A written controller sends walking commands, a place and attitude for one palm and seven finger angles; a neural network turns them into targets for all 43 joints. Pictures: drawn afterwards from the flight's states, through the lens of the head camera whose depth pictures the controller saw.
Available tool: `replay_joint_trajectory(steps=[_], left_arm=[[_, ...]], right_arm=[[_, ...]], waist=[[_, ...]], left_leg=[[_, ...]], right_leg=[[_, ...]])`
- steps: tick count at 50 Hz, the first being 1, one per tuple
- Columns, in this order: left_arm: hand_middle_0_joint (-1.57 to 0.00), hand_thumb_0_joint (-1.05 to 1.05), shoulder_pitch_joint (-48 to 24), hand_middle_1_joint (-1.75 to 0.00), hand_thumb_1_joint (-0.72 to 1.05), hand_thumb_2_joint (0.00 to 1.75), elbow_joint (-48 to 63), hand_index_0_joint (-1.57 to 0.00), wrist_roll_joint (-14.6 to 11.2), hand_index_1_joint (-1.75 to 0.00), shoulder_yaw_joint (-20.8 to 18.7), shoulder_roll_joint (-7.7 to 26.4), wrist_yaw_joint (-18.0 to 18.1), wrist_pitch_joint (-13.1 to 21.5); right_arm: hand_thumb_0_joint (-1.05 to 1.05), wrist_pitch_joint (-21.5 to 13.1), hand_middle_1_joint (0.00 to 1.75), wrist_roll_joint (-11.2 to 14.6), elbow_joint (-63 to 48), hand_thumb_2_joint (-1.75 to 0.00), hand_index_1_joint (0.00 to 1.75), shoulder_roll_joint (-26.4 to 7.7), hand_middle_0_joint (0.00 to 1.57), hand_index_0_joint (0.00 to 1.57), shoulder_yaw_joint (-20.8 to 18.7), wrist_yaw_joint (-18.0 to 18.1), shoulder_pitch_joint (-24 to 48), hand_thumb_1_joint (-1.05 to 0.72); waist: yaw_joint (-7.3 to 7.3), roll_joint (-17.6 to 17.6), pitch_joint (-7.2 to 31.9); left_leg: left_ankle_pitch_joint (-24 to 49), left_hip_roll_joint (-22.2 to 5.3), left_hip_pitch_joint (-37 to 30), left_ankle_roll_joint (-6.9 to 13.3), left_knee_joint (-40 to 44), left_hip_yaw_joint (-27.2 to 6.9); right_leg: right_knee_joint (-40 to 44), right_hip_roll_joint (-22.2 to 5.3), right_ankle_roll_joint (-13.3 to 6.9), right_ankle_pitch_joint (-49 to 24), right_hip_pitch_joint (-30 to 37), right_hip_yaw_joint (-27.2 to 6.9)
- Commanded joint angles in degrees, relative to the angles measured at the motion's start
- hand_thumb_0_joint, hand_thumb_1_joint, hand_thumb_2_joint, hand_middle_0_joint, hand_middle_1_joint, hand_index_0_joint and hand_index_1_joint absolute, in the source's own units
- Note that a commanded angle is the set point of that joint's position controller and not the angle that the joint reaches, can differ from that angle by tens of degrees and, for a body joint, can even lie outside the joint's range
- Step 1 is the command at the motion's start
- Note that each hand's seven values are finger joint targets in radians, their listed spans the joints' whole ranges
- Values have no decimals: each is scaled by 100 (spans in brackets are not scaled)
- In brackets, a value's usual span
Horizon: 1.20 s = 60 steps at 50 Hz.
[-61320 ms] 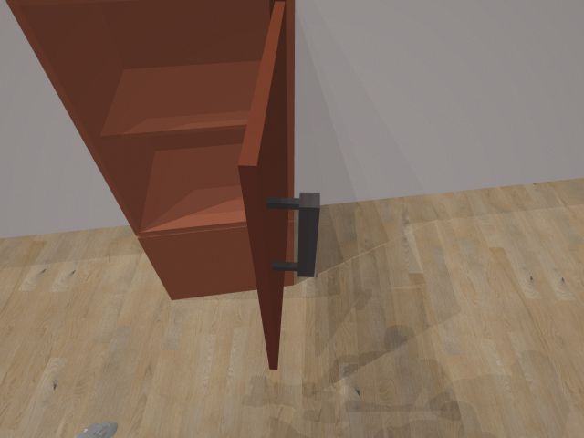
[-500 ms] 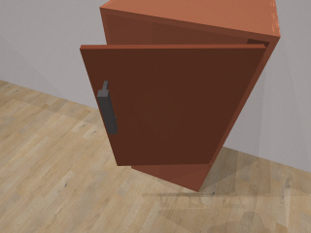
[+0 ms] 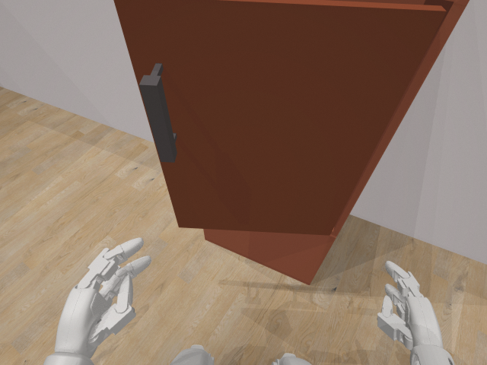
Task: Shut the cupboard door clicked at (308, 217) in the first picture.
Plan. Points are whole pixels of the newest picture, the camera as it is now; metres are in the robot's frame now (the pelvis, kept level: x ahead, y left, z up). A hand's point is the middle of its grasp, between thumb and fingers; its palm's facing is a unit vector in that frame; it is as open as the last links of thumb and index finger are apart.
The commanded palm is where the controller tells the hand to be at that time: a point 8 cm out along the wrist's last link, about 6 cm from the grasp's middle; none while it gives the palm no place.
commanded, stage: raise the hand and make a fist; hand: left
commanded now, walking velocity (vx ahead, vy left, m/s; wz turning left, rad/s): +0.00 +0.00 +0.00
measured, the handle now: (163, 115) +0.47 +0.17 +0.16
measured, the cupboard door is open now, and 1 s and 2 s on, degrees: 22 22 22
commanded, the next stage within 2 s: bring the fist close to the handle in 1.54 s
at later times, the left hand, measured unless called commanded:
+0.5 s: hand (98, 277) +0.22 +0.21 +0.09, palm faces +0.04 -1.00 -0.05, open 4.0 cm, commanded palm +0.18 +0.26 +0.10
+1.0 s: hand (77, 245) +0.24 +0.23 +0.14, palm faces +0.03 -1.00 -0.05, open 3.1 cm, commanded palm +0.21 +0.28 +0.15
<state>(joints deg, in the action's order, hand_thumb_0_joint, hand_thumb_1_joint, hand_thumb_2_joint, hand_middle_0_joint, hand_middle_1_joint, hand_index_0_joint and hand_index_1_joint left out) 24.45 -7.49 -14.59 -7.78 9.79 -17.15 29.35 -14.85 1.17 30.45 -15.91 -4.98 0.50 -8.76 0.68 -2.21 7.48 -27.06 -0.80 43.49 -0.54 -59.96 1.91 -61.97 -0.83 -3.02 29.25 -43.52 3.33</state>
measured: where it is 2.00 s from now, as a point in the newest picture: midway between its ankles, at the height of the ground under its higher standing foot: outside the picture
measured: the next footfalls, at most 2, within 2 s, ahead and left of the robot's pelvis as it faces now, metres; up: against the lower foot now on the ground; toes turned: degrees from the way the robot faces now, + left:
none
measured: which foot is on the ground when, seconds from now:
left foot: down 0.00-1.00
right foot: down 0.00-1.00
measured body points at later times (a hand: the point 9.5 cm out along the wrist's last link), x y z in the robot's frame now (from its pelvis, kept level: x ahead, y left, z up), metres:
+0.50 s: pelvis +0.01 +0.02 +0.02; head +0.05 +0.02 +0.46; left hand +0.21 +0.26 +0.09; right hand +0.16 -0.21 -0.07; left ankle +0.03 +0.13 -0.67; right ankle +0.02 -0.09 -0.67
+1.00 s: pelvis +0.02 +0.04 +0.04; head +0.04 +0.03 +0.49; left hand +0.23 +0.28 +0.14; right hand +0.22 -0.17 -0.02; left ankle +0.03 +0.13 -0.67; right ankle +0.02 -0.09 -0.67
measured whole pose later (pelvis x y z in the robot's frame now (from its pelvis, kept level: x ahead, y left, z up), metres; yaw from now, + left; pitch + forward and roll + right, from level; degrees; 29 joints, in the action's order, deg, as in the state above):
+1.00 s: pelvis +0.02 +0.04 +0.04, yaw +1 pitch +5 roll -2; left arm 20.6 11.4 -16.1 -9.3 14.6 -12.9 8.6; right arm -13.0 2.3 28.8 -12.9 3.9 3.6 -13.9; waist 2.4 2.4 4.2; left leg -23.6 0.1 29.0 2.0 -47.6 0.4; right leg -44.6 -0.9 -0.1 23.3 -26.1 4.7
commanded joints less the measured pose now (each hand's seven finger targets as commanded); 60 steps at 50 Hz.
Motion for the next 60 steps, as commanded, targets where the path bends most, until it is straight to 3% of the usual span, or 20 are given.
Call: replay_joint_trajectory(steps=[1,3,4,5,8,9,11,14,15,17,19,23,25,28,29,34,42,54,57,60], left_arm=[[-55,0,-435,-68,90,90,2584,-55,-309,-68,-773,1075,313,283],[-58,0,-909,-72,90,90,3072,-58,-252,-72,-390,958,299,551],[-60,0,-1176,-74,90,90,3217,-60,-247,-74,-217,937,231,627],[-62,0,-1076,-76,90,90,2943,-62,-237,-76,-168,921,142,622],[-68,0,-823,-82,90,90,2395,-68,-285,-82,-24,941,-167,168],[-69,0,-687,-84,90,90,2193,-69,-310,-84,-156,1038,-232,-97],[-73,0,-289,-88,90,90,2149,-73,-365,-88,-447,1167,-254,-616],[-79,0,73,-94,90,90,2161,-79,-432,-94,-985,1332,8,-1133],[-81,0,55,-96,90,90,2427,-81,-457,-96,-887,1163,97,-1145],[-84,0,103,-100,90,90,2546,-84,-451,-100,-916,1104,309,-1071],[-88,0,-36,-104,90,90,2709,-88,-379,-104,-755,1049,440,-886],[-95,0,67,-112,90,90,2589,-95,-329,-112,-480,905,408,-676],[-99,0,17,-116,90,90,2741,-99,-314,-116,-455,981,379,-672],[-104,0,26,-122,90,90,2911,-104,-313,-122,-492,998,412,-723],[-106,0,4,-124,90,90,2958,-106,-306,-124,-588,1100,449,-772],[-115,0,-230,-134,90,90,3179,-115,-266,-134,-528,1070,564,-960],[-130,0,-621,-150,90,90,3186,-130,-254,-150,-514,1085,487,-1488],[-130,0,-1419,-150,90,90,3142,-130,-316,-150,-759,1320,399,-2017],[-130,0,-1567,-150,90,90,3136,-130,-345,-150,-796,1306,389,-2148],[-130,0,-1280,-150,90,90,2790,-130,-386,-150,-730,1123,321,-2271]], right_arm=[[0,-167,30,8,-1072,-90,30,-364,20,20,17,180,18,-90],[0,-246,30,-23,-972,-90,30,-403,20,20,80,252,-114,-90],[0,-286,30,-45,-917,-90,30,-440,20,20,122,303,-157,-90],[0,-314,30,-35,-795,-90,30,-471,20,20,128,341,-215,-90],[0,-329,30,43,-774,-90,30,-522,20,20,199,424,-221,-90],[0,-313,30,79,-774,-90,30,-526,20,20,215,444,-201,-90],[0,-236,30,127,-898,-90,30,-466,20,20,216,453,-171,-90],[0,-97,30,117,-969,-90,30,-335,20,20,238,460,-50,-90],[0,-90,30,98,-1028,-90,30,-289,20,20,262,440,-52,-90],[0,-89,30,68,-998,-90,30,-257,20,20,272,419,-67,-90],[0,-133,30,19,-966,-90,30,-295,20,20,299,400,-88,-90],[0,-205,30,12,-934,-90,30,-416,20,20,299,361,-248,-90],[0,-248,30,26,-957,-90,30,-465,20,20,297,362,-272,-90],[0,-269,30,40,-958,-90,30,-474,20,20,292,368,-320,-90],[0,-258,30,37,-951,-90,30,-482,20,20,303,370,-303,-90],[0,-183,30,51,-976,-90,30,-486,20,20,349,368,-339,-90],[0,-110,30,110,-1021,-90,30,-487,20,20,459,368,-303,-90],[0,-183,30,144,-842,-90,30,-475,20,20,576,418,-142,-90],[0,-215,30,161,-801,-90,30,-460,20,20,584,432,-103,-90],[0,-223,30,174,-770,-90,30,-463,20,20,570,422,-80,-90]], waist=[[-27,305,916],[-265,564,900],[-409,420,865],[-438,401,783],[-407,387,583],[-290,475,642],[-66,260,916],[204,90,1078],[201,217,1101],[195,80,952],[144,211,797],[16,154,601],[38,366,708],[59,370,789],[107,471,766],[60,592,622],[66,550,497],[102,504,351],[134,491,388],[157,257,203]], left_leg=[[708,227,15,197,174,-152],[810,149,-193,234,76,-245],[841,107,-217,276,3,-315],[825,77,-223,265,9,-354],[505,73,-75,262,157,-370],[552,92,-72,269,211,-367],[705,117,-158,242,425,-342],[1051,141,-328,203,709,-359],[1156,146,-461,195,810,-348],[1240,125,-603,176,983,-375],[1369,108,-774,187,1113,-423],[1142,109,-872,180,1260,-411],[1217,114,-1045,185,1336,-415],[1390,112,-1251,175,1461,-426],[1490,108,-1287,172,1510,-447],[1648,75,-1557,143,1694,-477],[1657,44,-1908,104,2030,-525],[1789,63,-2330,129,2399,-487],[1888,80,-2462,128,2505,-460],[1896,100,-2404,146,2538,-386]], right_leg=[[1629,-202,325,-391,800,-1217],[1483,-90,279,-590,458,-992],[1389,-31,276,-706,312,-921],[1347,12,253,-726,221,-810],[1562,47,252,-105,233,-769],[1625,48,238,-65,394,-799],[1785,-29,280,-177,892,-817],[1807,-58,310,-716,1471,-706],[1777,-66,320,-966,1494,-623],[1745,-16,316,-1184,1457,-448],[1622,74,246,-1363,1334,-222],[1678,105,235,-1074,1119,-107],[1664,109,199,-1169,1185,-72],[1667,128,191,-1412,1316,13],[1653,142,162,-1515,1404,39],[1726,179,159,-1706,1477,130],[2027,206,154,-1796,1783,160],[2521,179,166,-1993,2291,119],[2621,166,178,-2117,2418,117],[2744,143,198,-2196,2479,86]])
